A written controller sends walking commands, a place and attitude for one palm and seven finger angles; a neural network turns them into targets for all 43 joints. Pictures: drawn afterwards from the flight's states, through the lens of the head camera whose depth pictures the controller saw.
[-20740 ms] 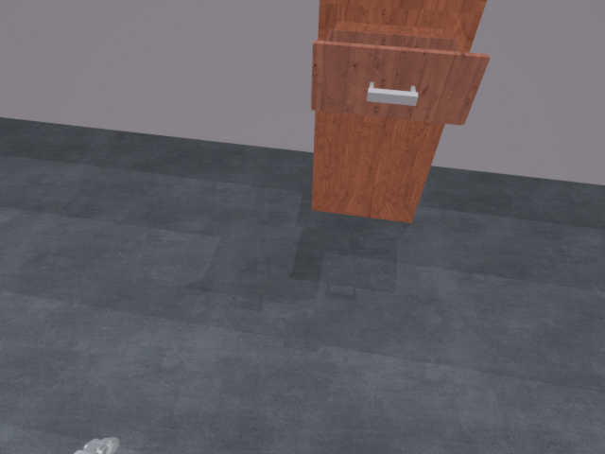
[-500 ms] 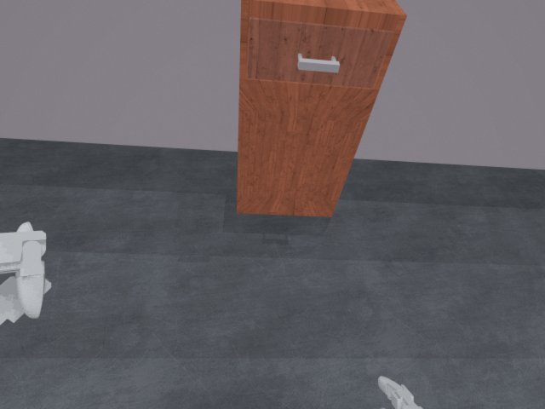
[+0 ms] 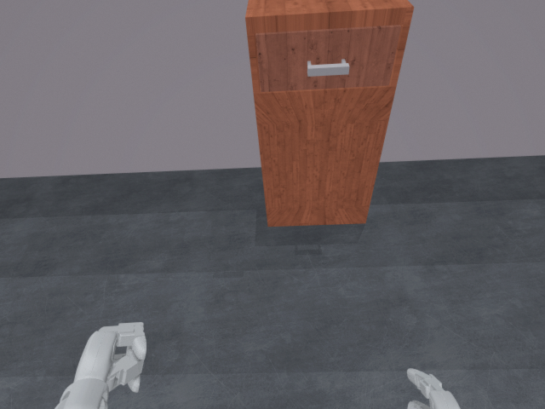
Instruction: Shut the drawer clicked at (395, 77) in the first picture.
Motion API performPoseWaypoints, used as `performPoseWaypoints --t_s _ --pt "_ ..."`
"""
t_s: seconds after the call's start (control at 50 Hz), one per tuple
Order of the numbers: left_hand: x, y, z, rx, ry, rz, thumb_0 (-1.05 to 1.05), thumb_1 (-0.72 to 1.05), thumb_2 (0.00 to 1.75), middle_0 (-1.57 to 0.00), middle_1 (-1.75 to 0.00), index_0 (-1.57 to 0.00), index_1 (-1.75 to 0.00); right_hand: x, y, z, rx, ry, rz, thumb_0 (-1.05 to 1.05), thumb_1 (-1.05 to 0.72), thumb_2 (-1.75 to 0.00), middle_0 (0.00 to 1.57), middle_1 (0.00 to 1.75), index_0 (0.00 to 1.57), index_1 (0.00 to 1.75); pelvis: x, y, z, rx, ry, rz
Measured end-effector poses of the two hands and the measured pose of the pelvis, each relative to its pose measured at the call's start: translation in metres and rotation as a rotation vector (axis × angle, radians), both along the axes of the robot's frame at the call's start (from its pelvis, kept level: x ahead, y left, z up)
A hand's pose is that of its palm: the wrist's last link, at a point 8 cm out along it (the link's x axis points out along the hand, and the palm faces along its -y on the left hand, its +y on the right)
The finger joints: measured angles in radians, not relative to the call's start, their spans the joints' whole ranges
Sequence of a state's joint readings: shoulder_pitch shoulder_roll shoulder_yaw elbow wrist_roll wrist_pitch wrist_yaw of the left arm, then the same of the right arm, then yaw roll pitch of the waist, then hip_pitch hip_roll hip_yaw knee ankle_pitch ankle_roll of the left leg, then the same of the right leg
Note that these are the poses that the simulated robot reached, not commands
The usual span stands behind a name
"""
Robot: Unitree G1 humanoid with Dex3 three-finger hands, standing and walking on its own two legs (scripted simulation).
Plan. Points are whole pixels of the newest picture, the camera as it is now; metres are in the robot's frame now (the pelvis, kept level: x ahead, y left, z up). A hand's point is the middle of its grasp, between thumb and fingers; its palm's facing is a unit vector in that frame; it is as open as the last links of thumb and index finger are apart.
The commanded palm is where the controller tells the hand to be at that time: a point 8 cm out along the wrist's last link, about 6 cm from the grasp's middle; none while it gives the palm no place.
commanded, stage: let the arm hang, fingers relaxed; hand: left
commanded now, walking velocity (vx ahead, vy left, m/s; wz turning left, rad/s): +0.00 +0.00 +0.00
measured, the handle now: (327, 66) +1.04 -0.14 +0.04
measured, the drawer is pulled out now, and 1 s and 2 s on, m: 0.00 0.00 0.00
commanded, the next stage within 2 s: look to check the result in 0.94 s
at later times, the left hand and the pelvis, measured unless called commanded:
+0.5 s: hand out of the picture -0.02 +0.19 -0.15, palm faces +0.02 -0.98 -0.22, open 6.1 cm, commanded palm none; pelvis +0.00 +0.01 +0.02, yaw +0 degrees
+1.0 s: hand out of the picture -0.02 +0.16 -0.16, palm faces +0.03 -0.99 -0.16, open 7.3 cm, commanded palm none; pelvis +0.01 +0.01 +0.02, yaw -1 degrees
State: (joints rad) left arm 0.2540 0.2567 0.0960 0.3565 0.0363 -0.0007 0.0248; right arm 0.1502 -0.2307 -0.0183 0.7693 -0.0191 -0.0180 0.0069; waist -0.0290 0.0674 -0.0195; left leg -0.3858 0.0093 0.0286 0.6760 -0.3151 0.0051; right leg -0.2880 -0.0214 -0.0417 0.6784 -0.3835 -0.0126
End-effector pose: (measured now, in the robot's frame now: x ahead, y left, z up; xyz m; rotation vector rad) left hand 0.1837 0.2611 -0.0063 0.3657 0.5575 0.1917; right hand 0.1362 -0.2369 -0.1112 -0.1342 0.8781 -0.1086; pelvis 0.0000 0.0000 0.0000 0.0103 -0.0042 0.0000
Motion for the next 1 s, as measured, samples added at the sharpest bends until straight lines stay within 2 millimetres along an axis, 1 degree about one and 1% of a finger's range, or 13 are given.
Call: performPoseWaypoints --t_s 0.02,0.06,0.08,0.1,0.16,0.26,0.34,0.4,0.5,0.62,0.7,0.78,1.0 --pt "-0.014 -0.009 -0.029 -0.047 0.123 0.01 0.01 0.91 0.9 -1.29 -1.49 -1.3 -1.49 -0.007 0.001 -0.003 0.001 0.036 -0.005 0.01 -0.9 -0.9 0.2 0.3 0.2 0.3 0.001 0.0 0.0 -0.003 -0.003 0.002" --pt "-0.047 -0.029 -0.076 -0.137 0.332 0.022 0.01 0.91 0.9 -1.23 -1.43 -1.24 -1.43 -0.024 0.002 -0.009 -0.007 0.112 -0.019 0.01 -0.9 -0.9 0.2 0.3 0.2 0.3 0.003 0.0 0.001 -0.014 -0.013 0.003" --pt "-0.065 -0.039 -0.094 -0.179 0.422 0.027 0.01 0.91 0.9 -1.2 -1.4 -1.2 -1.4 -0.034 0.002 -0.01 -0.014 0.154 -0.027 0.0 -0.91 -0.9 0.2 0.3 0.2 0.3 0.003 0.0 0.001 -0.015 -0.018 0.004" --pt "-0.078 -0.041 -0.104 -0.195 0.462 0.072 0.01 0.91 0.9 -1.17 -1.39 -1.17 -1.36 -0.046 0.003 -0.01 -0.022 0.201 -0.032 0.0 -0.91 -0.9 0.2 0.3 0.2 0.3 0.003 -0.001 0.003 -0.012 -0.021 0.006" --pt "-0.104 -0.023 -0.112 -0.195 0.531 0.166 0.02 0.9 0.9 -1.07 -1.35 -1.06 -1.25 -0.081 0.006 -0.011 -0.042 0.345 -0.027 0.0 -0.91 -0.9 0.2 0.3 0.2 0.3 0.002 -0.002 0.009 -0.015 -0.019 0.014" --pt "-0.153 -0.007 -0.112 -0.176 0.709 0.206 0.01 0.91 0.9 -0.88 -1.12 -0.88 -1.05 -0.128 0.009 -0.014 -0.04 0.512 -0.061 0.01 -0.91 -0.9 0.2 0.3 0.2 0.3 0.002 0.002 0.016 -0.022 -0.011 0.014" --pt "-0.186 -0.006 -0.11 -0.17 0.826 0.225 0.01 0.91 0.9 -0.73 -0.92 -0.72 -0.88 -0.152 0.015 -0.016 -0.021 0.573 -0.088 0.0 -0.91 -0.9 0.2 0.29 0.2 0.3 0.002 0.006 0.019 -0.019 -0.012 0.006" --pt "-0.202 -0.011 -0.11 -0.179 0.876 0.232 0.01 0.91 0.9 -0.61 -0.78 -0.61 -0.75 -0.162 0.021 -0.017 -0.004 0.595 -0.098 0.0 -0.91 -0.9 0.2 0.29 0.2 0.3 0.003 0.008 0.02 -0.016 -0.018 0.002" --pt "-0.211 -0.025 -0.112 -0.211 0.899 0.23 0.01 0.91 0.9 -0.42 -0.55 -0.42 -0.54 -0.168 0.034 -0.021 0.025 0.603 -0.104 0.0 -0.91 -0.9 0.2 0.29 0.2 0.3 0.003 0.01 0.021 -0.014 -0.028 -0.003" --pt "-0.205 -0.045 -0.118 -0.256 0.875 0.209 0.01 0.91 0.9 -0.27 -0.38 -0.27 -0.38 -0.167 0.048 -0.023 0.058 0.583 -0.111 0.0 -0.91 -0.9 0.2 0.29 0.2 0.3 0.002 0.01 0.02 -0.013 -0.035 -0.007" --pt "-0.199 -0.054 -0.12 -0.273 0.86 0.194 0.01 0.91 0.9 -0.23 -0.34 -0.23 -0.33 -0.166 0.055 -0.024 0.074 0.572 -0.119 0.0 -0.91 -0.9 0.2 0.29 0.2 0.3 0.002 0.01 0.02 -0.012 -0.033 -0.011" --pt "-0.2 -0.056 -0.121 -0.276 0.863 0.196 0.01 0.92 0.9 -0.21 -0.31 -0.22 -0.31 -0.168 0.058 -0.024 0.082 0.571 -0.129 0.0 -0.91 -0.9 0.2 0.29 0.2 0.3 0.002 0.009 0.02 -0.011 -0.031 -0.013" --pt "-0.205 -0.056 -0.121 -0.273 0.88 0.211 0.01 0.91 0.9 -0.2 -0.3 -0.2 -0.3 -0.179 0.053 -0.022 0.071 0.614 -0.146 0.0 -0.91 -0.9 0.2 0.29 0.2 0.3 0.006 0.007 0.02 -0.012 -0.026 -0.013"
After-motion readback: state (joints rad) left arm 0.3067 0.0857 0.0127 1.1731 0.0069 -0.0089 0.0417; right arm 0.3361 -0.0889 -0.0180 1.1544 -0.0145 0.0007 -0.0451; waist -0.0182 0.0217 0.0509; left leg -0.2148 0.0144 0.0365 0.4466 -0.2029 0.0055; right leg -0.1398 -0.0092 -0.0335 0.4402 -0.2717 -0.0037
